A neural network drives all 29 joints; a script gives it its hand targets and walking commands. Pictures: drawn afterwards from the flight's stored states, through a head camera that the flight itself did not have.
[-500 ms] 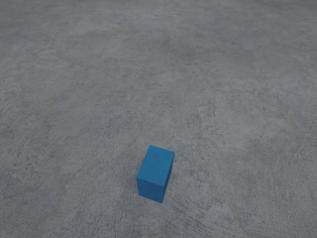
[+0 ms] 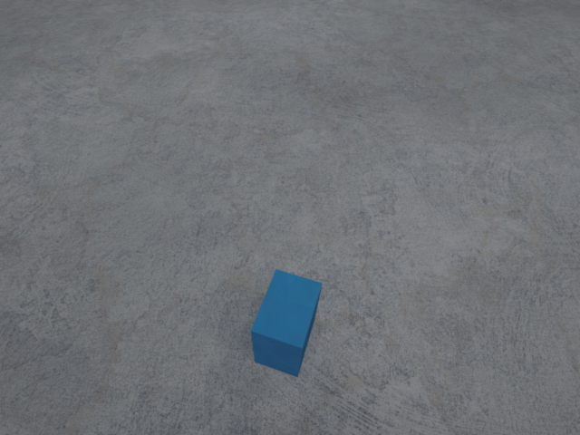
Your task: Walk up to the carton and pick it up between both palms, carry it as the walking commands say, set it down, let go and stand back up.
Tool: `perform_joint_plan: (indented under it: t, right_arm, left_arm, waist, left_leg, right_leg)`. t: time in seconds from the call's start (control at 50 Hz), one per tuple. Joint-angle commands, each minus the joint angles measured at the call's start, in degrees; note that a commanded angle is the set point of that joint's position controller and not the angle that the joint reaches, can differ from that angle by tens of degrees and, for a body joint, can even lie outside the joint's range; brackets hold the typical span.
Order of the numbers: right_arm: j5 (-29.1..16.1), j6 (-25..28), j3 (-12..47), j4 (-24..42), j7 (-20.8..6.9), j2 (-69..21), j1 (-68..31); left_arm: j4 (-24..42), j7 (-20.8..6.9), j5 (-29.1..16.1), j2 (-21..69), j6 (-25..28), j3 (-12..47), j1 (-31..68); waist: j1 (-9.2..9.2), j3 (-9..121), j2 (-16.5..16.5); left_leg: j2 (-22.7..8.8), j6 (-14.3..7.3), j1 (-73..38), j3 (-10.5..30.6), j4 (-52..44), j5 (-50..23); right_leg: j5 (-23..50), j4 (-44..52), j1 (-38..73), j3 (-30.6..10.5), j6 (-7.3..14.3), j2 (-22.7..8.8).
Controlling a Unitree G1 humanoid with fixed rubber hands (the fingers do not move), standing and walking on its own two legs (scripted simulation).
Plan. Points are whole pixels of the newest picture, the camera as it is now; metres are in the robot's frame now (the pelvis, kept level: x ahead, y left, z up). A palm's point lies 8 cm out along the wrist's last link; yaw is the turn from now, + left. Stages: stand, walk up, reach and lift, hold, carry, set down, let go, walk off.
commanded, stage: walk up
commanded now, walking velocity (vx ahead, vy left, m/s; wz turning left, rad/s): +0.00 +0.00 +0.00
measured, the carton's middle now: (287, 324) +0.52 -0.01 -0.64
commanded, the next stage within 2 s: stand in 1.58 s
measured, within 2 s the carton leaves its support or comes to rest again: neither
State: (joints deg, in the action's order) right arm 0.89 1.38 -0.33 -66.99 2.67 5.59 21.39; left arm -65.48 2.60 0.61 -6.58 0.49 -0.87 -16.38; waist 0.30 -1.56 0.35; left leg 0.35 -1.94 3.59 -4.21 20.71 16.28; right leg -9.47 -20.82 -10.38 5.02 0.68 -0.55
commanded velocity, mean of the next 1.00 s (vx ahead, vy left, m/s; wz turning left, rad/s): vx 0.07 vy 0.07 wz -0.14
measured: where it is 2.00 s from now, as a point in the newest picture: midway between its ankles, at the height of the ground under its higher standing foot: outside the picture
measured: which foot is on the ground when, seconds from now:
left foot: down 0.00-0.92, up 0.94-1.00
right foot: down 0.00-0.64, up 0.66-0.90, down 0.92-1.00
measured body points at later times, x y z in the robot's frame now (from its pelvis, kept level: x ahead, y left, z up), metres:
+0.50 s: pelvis +0.01 +0.02 +0.00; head +0.02 +0.03 +0.45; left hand -0.01 +0.23 -0.17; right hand -0.04 -0.19 -0.16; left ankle -0.05 +0.09 -0.74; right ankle +0.02 -0.11 -0.74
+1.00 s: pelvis +0.10 -0.01 -0.02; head +0.13 -0.05 +0.43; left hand +0.22 +0.24 -0.14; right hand -0.02 -0.23 -0.18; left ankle -0.02 +0.11 -0.67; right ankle +0.14 -0.11 -0.75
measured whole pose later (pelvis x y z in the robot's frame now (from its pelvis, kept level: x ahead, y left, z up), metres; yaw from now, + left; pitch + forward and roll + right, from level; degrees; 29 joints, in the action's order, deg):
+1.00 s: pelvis +0.10 -0.01 -0.02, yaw -8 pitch +1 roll +0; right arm 2.0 -0.6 -3.2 -61.4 2.1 12.8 24.5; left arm -55.0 2.1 2.4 -10.8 1.5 -3.8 -10.0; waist -2.1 -4.3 4.5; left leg -1.6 1.8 16.9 -5.8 61.6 29.2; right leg -13.6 -34.1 -22.5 9.9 4.0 -3.3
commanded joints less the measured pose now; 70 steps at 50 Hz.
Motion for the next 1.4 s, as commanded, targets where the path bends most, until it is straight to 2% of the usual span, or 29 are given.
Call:
perform_joint_plan:
  t: [0.0,0.56,0.58,0.6,0.62,0.64,0.66,0.68,0.74,0.8,0.82,0.84,0.86,0.88,0.9,0.92,0.94,0.96,1.0,1.04,1.14,1.18,1.22,1.28,1.3,1.32,1.34,1.36,1.38]
  right_arm:
    - [-0.03,0.20,-0.43,-0.32,0.22,3.48,6.13]
    - [0.10,0.71,-0.44,0.33,0.51,4.24,6.50]
    - [0.63,0.38,-1.45,2.13,0.42,9.47,4.27]
    - [2.23,-0.71,-4.23,3.44,0.05,15.20,4.30]
    - [2.79,-1.30,-3.57,3.06,-0.48,13.23,7.32]
    - [2.44,-1.28,-2.91,1.67,-0.21,10.99,10.49]
    - [1.84,-0.73,-2.97,2.14,0.42,10.09,11.01]
    - [1.56,-0.30,-2.59,2.82,0.90,8.99,9.29]
    - [1.53,1.01,-1.97,4.03,0.94,10.16,8.90]
    - [1.55,1.64,-2.04,3.75,0.64,11.16,9.21]
    - [1.62,1.25,-2.13,4.08,0.61,11.49,8.16]
    - [1.43,0.77,-2.40,3.95,0.71,11.68,7.05]
    - [1.20,0.64,-2.70,3.81,0.65,12.03,6.74]
    - [1.00,0.72,-2.87,5.10,0.38,13.25,5.00]
    - [1.91,0.65,-2.19,7.67,-0.20,12.51,5.12]
    - [1.65,-0.22,-2.59,9.62,-0.76,10.56,9.86]
    - [0.71,-1.29,-3.89,8.20,-0.62,10.96,9.46]
    - [0.72,-2.17,-4.01,8.74,-0.73,10.53,8.50]
    - [1.53,-3.71,-4.16,9.21,-1.30,9.51,4.17]
    - [1.30,-4.55,-3.40,9.64,-2.34,7.93,4.56]
    - [1.24,-5.67,-3.28,13.58,-3.10,8.87,0.07]
    - [0.35,-5.90,-3.25,15.38,-2.65,9.41,-3.39]
    - [-0.69,-5.72,-3.60,16.16,-2.14,9.80,-4.30]
    - [-0.82,-4.40,-3.79,16.46,-1.55,9.89,-1.81]
    - [-0.56,-3.76,-3.80,15.94,-1.41,9.69,-0.03]
    - [0.00,-3.00,-3.92,15.55,-1.14,11.04,0.80]
    - [1.73,-1.93,-4.74,16.03,-0.89,16.46,0.85]
    - [2.34,-1.95,-5.93,17.32,-0.70,21.48,-2.49]
    - [2.30,-1.80,-5.62,17.63,-0.71,21.42,-3.77]
  left_arm:
    - [0.17,0.14,-0.04,-3.70,0.13,-0.57,-4.20]
    - [-0.46,0.13,-0.18,-3.57,-0.44,-0.37,-4.43]
    - [1.19,0.33,0.99,-6.55,-0.20,-1.90,-5.83]
    - [1.38,0.06,1.92,-11.52,-1.01,-3.68,-10.61]
    - [3.87,-0.37,1.71,-12.15,-1.84,-4.34,-5.35]
    - [7.50,-1.21,0.80,-8.17,-2.02,-3.32,2.77]
    - [8.85,-1.63,0.90,-5.91,-1.61,-3.13,4.53]
    - [8.17,-1.90,1.63,-4.71,-1.30,-3.31,2.69]
    - [9.35,-2.67,1.62,-4.55,-0.58,-3.86,4.16]
    - [11.43,-3.52,1.42,-5.18,-0.50,-3.56,6.30]
    - [12.05,-3.46,1.15,-5.29,-0.57,-3.31,6.12]
    - [11.14,-2.77,1.01,-5.81,-0.43,-3.42,2.51]
    - [9.24,-1.75,1.02,-6.83,-0.01,-3.57,-3.86]
    - [7.38,-0.98,1.19,-9.81,0.74,-4.18,-10.67]
    - [5.96,-0.54,2.30,-13.80,1.23,-5.08,-16.31]
    - [5.82,0.25,2.27,-19.25,0.95,-5.52,-18.72]
    - [5.83,0.08,1.64,-17.62,0.72,-5.63,-18.59]
    - [8.11,0.25,1.72,-16.95,0.43,-5.84,-12.92]
    - [9.42,0.30,1.45,-12.26,0.03,-5.33,-5.55]
    - [11.18,-0.31,1.21,-9.97,0.17,-4.09,-2.35]
    - [13.98,-0.96,1.53,-13.85,0.12,-4.83,-0.90]
    - [15.13,-1.00,1.78,-15.66,-0.60,-5.47,0.19]
    - [15.49,-0.95,1.84,-16.85,-1.04,-5.84,2.54]
    - [15.21,-0.82,1.59,-17.63,-2.24,-5.87,5.29]
    - [14.74,-0.71,1.44,-17.38,-2.88,-5.87,5.87]
    - [13.57,-0.65,1.50,-14.71,-3.43,-5.29,3.35]
    - [13.64,-0.90,1.90,-8.83,-3.77,-4.03,-0.51]
    - [15.60,-0.80,2.21,-7.58,-4.55,-3.22,1.22]
    - [15.64,-1.18,2.44,-9.47,-5.10,-3.89,2.78]
  waist:
    - [0.13,-3.08,0.33]
    - [0.03,-3.28,1.05]
    - [-1.54,-1.96,4.00]
    - [-1.46,-1.74,8.58]
    - [-3.95,-6.59,6.52]
    - [-7.14,-9.69,9.10]
    - [-6.46,-10.62,10.94]
    - [-5.07,-11.03,4.28]
    - [-3.80,-12.62,0.60]
    - [-3.02,-11.41,1.54]
    - [-2.23,-10.04,2.49]
    - [-0.11,-6.92,3.61]
    - [2.67,-1.56,4.23]
    - [5.88,3.48,5.52]
    - [7.83,7.49,-0.50]
    - [5.04,11.76,-8.49]
    - [3.37,14.08,-3.65]
    - [2.54,13.43,-6.64]
    - [0.05,4.82,-6.42]
    - [-1.28,1.58,-8.52]
    - [-0.44,1.43,-11.46]
    - [0.84,-0.58,-14.03]
    - [0.71,-0.71,-15.47]
    - [-0.77,3.99,-15.62]
    - [-1.81,5.14,-13.46]
    - [-2.06,5.54,-6.08]
    - [-0.95,4.27,10.07]
    - [-1.39,1.26,18.01]
    - [-1.78,-0.65,16.31]
  left_leg:
    - [-7.54,-0.32,7.21,5.17,-4.40,-12.85]
    - [-7.75,-1.11,5.81,5.15,-3.35,-19.65]
    - [-7.55,0.07,4.56,4.39,-0.29,-15.20]
    - [-7.48,-2.06,4.69,1.75,0.80,22.04]
    - [-9.32,-3.31,4.25,7.07,-5.61,34.79]
    - [-14.20,-6.00,-3.65,13.36,-16.43,35.69]
    - [-21.06,-8.13,-0.15,20.49,-18.14,30.74]
    - [-22.68,-8.95,0.15,18.23,-17.41,25.39]
    - [-19.95,-9.64,0.30,10.15,-16.46,10.63]
    - [-15.27,-8.51,2.62,0.95,-13.17,-9.30]
    - [-13.09,-7.64,3.45,-2.73,-9.26,-20.86]
    - [-10.87,-6.41,3.47,-6.16,-1.84,-39.21]
    - [-8.68,-4.34,4.21,-9.19,7.02,-48.27]
    - [-7.20,-1.83,8.46,-9.79,17.05,-43.52]
    - [-4.61,0.46,20.48,-7.24,29.92,-8.55]
    - [-1.10,3.08,25.66,-2.22,45.40,17.77]
    - [-4.35,4.60,24.28,4.38,51.84,16.72]
    - [-5.33,5.06,25.60,5.30,54.85,15.05]
    - [-8.01,5.82,27.39,6.23,50.53,6.85]
    - [-6.74,5.82,23.47,4.08,46.38,2.19]
    - [-4.55,6.43,19.94,1.28,35.38,1.83]
    - [-3.91,6.51,19.65,0.94,30.33,4.70]
    - [-3.13,5.84,17.85,0.72,26.24,5.37]
    - [-2.49,4.53,10.71,0.67,15.86,2.88]
    - [-2.36,4.38,6.36,0.55,8.78,-0.96]
    - [-5.47,4.71,3.88,4.04,1.69,-4.28]
    - [-17.09,4.50,4.09,16.99,-3.01,-5.85]
    - [-27.93,-2.19,14.65,28.10,-9.10,-2.52]
    - [-27.66,-4.61,18.98,29.46,-10.41,3.34]
  right_leg:
    - [8.36,1.75,4.21,-6.47,1.34,-6.68]
    - [7.21,0.02,3.01,-3.99,0.69,-6.32]
    - [1.68,-4.08,-1.06,-3.60,0.34,-6.36]
    - [-23.14,-7.07,-8.87,-12.40,3.22,-8.76]
    - [-29.62,-10.72,-19.73,-10.69,0.85,-6.98]
    - [-19.03,-20.82,-31.08,1.00,-3.53,0.07]
    - [-17.80,-35.14,-32.53,0.70,-2.25,-3.08]
    - [-17.57,-40.13,-34.26,-1.10,-2.28,-5.43]
    - [-15.21,-39.17,-34.31,-0.91,-1.93,-6.22]
    - [-9.79,-25.33,-24.24,1.76,-1.73,-3.32]
    - [-8.82,-20.94,-18.83,3.04,-1.39,-1.46]
    - [-5.65,-17.23,-11.76,4.90,-1.22,0.62]
    - [0.44,-11.78,-2.39,8.03,-0.74,1.39]
    - [10.40,-4.71,8.68,7.20,0.57,-1.88]
    - [27.35,-3.12,21.06,-6.29,3.98,-13.63]
    - [56.97,-2.11,22.31,-27.61,12.54,-32.31]
    - [67.42,-4.00,18.53,-26.70,14.18,-32.60]
    - [51.21,-1.07,14.25,-25.96,14.77,-30.72]
    - [28.51,2.00,2.52,-18.81,8.65,-22.80]
    - [21.58,2.95,-5.50,-11.44,5.48,-17.73]
    - [1.11,5.37,-11.27,-9.40,4.64,-14.09]
    - [-0.60,5.41,-11.30,-10.36,5.41,-14.56]
    - [11.31,2.13,-10.67,-9.86,6.64,-16.04]
    - [6.85,-1.08,-10.46,-10.71,4.82,-14.96]
    - [2.76,-4.22,-11.48,-9.70,3.17,-13.11]
    - [-3.20,-10.20,-13.01,-7.28,0.91,-9.05]
    - [-18.02,-19.79,-20.59,-4.51,-1.49,-3.20]
    - [-26.88,-28.86,-23.20,-5.13,-3.36,0.04]
    - [-24.65,-35.71,-21.02,-8.17,-2.75,-1.49]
